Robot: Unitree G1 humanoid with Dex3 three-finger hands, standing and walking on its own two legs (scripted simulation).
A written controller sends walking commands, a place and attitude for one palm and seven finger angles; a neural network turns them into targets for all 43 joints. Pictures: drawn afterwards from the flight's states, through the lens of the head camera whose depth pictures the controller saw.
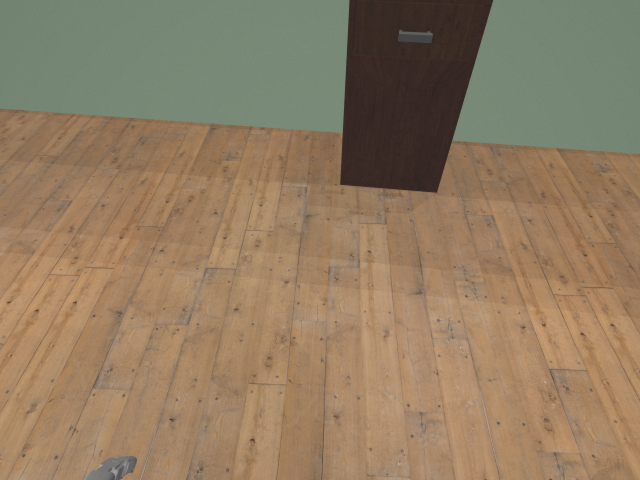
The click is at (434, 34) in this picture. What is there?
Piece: drawer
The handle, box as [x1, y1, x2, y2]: [398, 30, 432, 42]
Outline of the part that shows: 399,30 399,41 431,42 432,33 429,31 424,33 403,32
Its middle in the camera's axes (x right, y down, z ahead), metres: +0.33 -0.72 +1.37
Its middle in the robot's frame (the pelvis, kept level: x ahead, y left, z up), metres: +1.52 -0.26 -0.04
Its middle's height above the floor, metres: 0.73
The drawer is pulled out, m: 0.00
